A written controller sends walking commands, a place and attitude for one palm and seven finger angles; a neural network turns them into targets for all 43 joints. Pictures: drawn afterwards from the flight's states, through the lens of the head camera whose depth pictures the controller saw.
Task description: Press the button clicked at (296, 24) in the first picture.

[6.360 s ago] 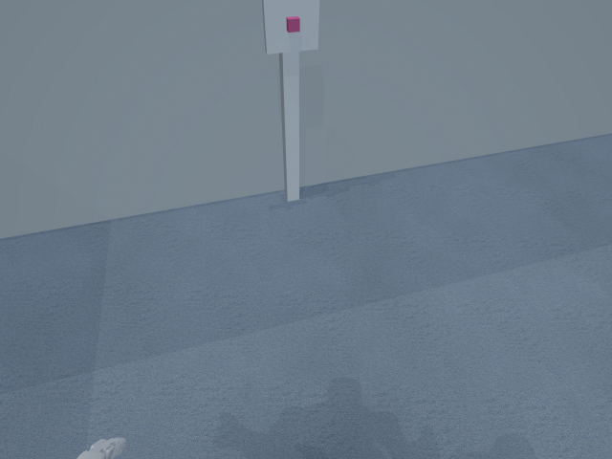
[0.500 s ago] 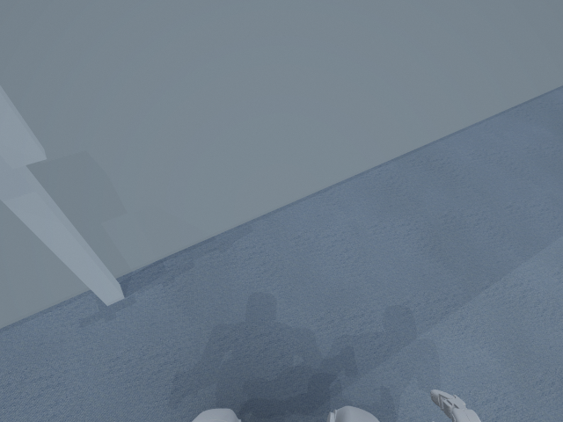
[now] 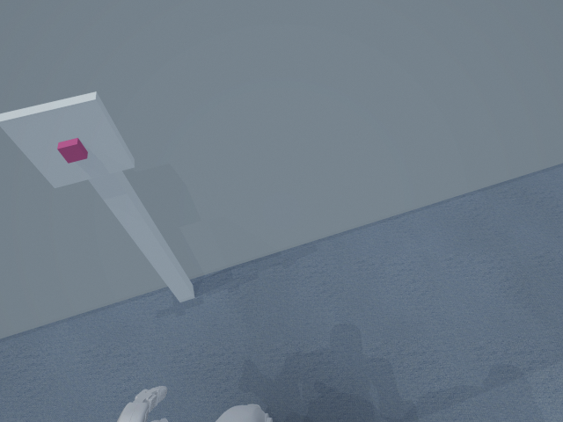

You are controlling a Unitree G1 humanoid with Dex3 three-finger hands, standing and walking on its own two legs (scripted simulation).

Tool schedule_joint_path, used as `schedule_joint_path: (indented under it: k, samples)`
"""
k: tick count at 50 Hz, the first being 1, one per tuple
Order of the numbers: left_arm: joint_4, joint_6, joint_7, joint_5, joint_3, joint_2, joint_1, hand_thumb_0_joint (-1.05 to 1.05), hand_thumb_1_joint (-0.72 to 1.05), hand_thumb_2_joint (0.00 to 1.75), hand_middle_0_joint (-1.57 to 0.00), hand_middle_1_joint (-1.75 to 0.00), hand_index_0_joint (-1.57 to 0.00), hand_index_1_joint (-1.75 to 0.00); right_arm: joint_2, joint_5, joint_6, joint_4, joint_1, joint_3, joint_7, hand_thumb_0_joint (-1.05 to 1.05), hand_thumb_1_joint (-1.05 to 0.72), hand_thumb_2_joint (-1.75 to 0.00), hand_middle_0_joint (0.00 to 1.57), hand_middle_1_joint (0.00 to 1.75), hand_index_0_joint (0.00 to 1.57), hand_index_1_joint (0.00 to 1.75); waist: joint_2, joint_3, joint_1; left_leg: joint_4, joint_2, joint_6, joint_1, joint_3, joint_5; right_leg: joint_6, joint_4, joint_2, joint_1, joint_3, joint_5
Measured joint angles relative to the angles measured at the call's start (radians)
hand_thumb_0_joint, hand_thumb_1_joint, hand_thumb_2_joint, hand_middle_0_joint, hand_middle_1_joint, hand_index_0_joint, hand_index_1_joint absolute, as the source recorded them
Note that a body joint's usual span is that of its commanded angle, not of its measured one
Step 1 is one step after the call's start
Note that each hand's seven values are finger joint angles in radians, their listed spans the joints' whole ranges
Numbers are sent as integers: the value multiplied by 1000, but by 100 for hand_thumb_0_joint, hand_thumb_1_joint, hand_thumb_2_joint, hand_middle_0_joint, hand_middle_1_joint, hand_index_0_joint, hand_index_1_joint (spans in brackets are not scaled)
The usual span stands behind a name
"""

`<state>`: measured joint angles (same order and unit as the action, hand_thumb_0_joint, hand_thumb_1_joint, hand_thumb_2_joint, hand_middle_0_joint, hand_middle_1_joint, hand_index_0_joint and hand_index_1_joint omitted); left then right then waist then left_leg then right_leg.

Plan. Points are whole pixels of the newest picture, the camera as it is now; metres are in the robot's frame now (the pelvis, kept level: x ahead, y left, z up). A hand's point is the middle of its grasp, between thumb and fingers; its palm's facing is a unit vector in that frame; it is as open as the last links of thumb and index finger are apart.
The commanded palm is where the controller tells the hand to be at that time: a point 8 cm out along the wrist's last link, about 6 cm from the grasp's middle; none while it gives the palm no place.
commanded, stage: turn to face it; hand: left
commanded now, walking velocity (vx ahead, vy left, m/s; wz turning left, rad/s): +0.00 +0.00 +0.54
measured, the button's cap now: (73, 149) +0.62 +0.44 +0.04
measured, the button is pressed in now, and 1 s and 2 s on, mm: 0 0 0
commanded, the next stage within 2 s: take the last steps up to it in 0.48 s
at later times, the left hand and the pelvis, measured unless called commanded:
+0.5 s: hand out of the picture -0.06 +0.27 -0.18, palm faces +0.29 -0.93 -0.24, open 7.4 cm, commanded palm none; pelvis -0.02 +0.06 +0.00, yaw +13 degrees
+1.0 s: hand out of the picture +0.02 +0.23 -0.16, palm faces +0.29 -0.93 -0.22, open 7.4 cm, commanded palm none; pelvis +0.01 +0.04 +0.00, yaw +16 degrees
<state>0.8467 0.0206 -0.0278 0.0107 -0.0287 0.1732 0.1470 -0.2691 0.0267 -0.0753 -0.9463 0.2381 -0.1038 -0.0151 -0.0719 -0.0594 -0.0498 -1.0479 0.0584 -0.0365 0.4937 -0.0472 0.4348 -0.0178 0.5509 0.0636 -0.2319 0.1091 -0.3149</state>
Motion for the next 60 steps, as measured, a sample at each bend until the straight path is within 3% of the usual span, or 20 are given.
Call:
schedule_joint_path:
  k: [3, 7, 11, 15, 18, 19, 22, 25, 29, 33, 39, 46, 48, 51, 55, 60]
  samples:
    - [13, -2, 0, 0, 4, -5, 25, 1, 90, 90, -20, -30, -20, -30, -7, 1, -3, -3, -2, -3, -8, 0, -91, -90, 20, 30, 20, 30, 11, -3, 0, -127, -39, -24, 25, 20, -53, 1, -36, 22, 31, 35, 15]
    - [29, -6, 1, 3, 6, -5, 54, 1, 90, 90, -20, -30, -20, -30, -10, 1, -10, -11, -12, 0, -9, 0, -91, -90, 20, 30, 19, 30, 28, -12, 10, -106, -84, -46, 5, 28, -64, 5, -53, 46, 54, 87, 18]
    - [48, -6, 3, 10, 4, 4, 86, 1, 90, 90, -20, -30, -20, -30, -8, -2, -15, -16, -46, 9, -7, 0, -91, -90, 20, 30, 19, 30, 48, -26, 34, 33, -105, -47, -50, 55, -25, 15, -41, 68, 56, 128, 11]
    - [76, 1, 5, 16, -9, 29, 118, 1, 90, 90, -21, -30, -20, -30, 2, -9, -1, -4, -91, 25, -4, 0, -91, -90, 20, 30, 19, 30, 74, -37, 66, 236, -101, -27, -135, 102, -3, 37, 2, 93, 39, 156, -6]
    - [100, 12, 6, 9, -22, 59, 144, 1, 90, 90, -21, -30, -20, -30, 11, -10, 27, 17, -113, 36, -3, 0, -91, -90, 20, 30, 19, 30, 94, -31, 78, 443, -87, 3, -222, 133, -141, 64, 83, 117, 6, 173, -43]
    - [111, 22, 5, 5, -28, 73, 144, 1, 90, 90, -20, -30, -20, -30, 21, -9, 38, 20, -123, 39, -2, 0, -91, -90, 20, 30, 19, 30, 115, -35, 84, 433, -73, 32, -218, 139, -144, 75, 150, 124, -22, 141, -103]
    - [139, 54, -3, 2, -36, 94, 140, 1, 90, 90, -20, -30, -20, -30, 44, -6, 55, 29, -136, 57, 6, 0, -91, -90, 20, 30, 20, 30, 130, -35, 94, 427, -66, 88, -226, 141, -107, 80, 373, 80, -112, 30, -230]
    - [152, 59, 4, 3, -37, 94, 123, 1, 91, 90, -20, -30, -20, -30, 57, -4, 57, 28, -132, 68, 19, 0, -91, -90, 20, 30, 20, 30, 113, -25, 86, 490, -61, 99, -250, 122, -140, 84, 494, 51, -171, -17, -175]
    - [141, 45, 10, 3, -33, 86, 97, 1, 91, 90, -20, -30, -20, -30, 73, -9, 62, 13, -115, 78, 25, 0, -91, -90, 20, 30, 20, 30, 102, -16, 81, 572, -41, 114, -279, 107, -194, 94, 527, 41, -205, -57, -89]
    - [137, 39, 9, 5, -28, 73, 79, 1, 91, 90, -20, -30, -20, -30, 91, -8, 66, -8, -80, 80, 26, 0, -91, -90, 20, 30, 20, 30, 96, 2, 69, 616, -22, 121, -293, 98, -223, 99, 479, 33, -193, -76, -64]
    - [153, 30, 23, 13, -15, 41, 79, 1, 91, 90, -20, -30, -20, -30, 97, 0, 82, -52, 14, 68, 30, 0, -92, -89, 20, 30, 20, 30, 78, 49, 33, 654, -4, 122, -312, 97, -236, 78, 356, 16, -141, -70, -84]
    - [159, 1, 35, 11, -4, -2, 78, 1, 91, 90, -20, -30, -20, -30, 76, 4, 78, -133, 131, 56, 33, 0, -91, -90, 20, 30, 20, 30, 46, 73, 0, 626, -9, 95, -318, 92, -202, 45, 61, -14, -22, -39, -71]
    - [161, -22, 32, 14, -3, -12, 86, 1, 90, 90, -20, -30, -20, -30, 74, -1, 74, -158, 160, 53, 33, 0, -91, -90, 20, 30, 20, 30, 39, 74, 5, 542, -16, 81, -292, 88, -139, 26, -37, -26, 27, -28, 6]
    - [170, -43, 15, 9, -6, -34, 120, 0, 91, 90, -20, -30, -20, -30, 73, 3, 52, -189, 182, 47, 23, 0, -91, -90, 20, 30, 20, 30, 22, 83, 20, 289, -38, 68, -193, 74, -14, -16, -51, -47, 61, -2, 14]
    - [210, -59, 3, 2, -10, -36, 196, 0, 93, 90, -20, -30, -20, -30, 75, 9, 52, -185, 158, 35, 9, 1, -91, -90, 20, 30, 20, 30, 40, 80, 32, 66, -84, 46, -53, 83, -115, -24, -169, -53, 144, -5, 43]
    - [269, -73, 5, 0, 7, -67, 271, 0, 92, 90, -20, -30, -20, -30, 69, 6, 64, -155, 105, 25, 6, 0, -91, -90, 20, 30, 19, 30, 26, 50, 33, 24, -141, 16, 66, 69, -240, -17, -264, -61, 231, 21, 51]
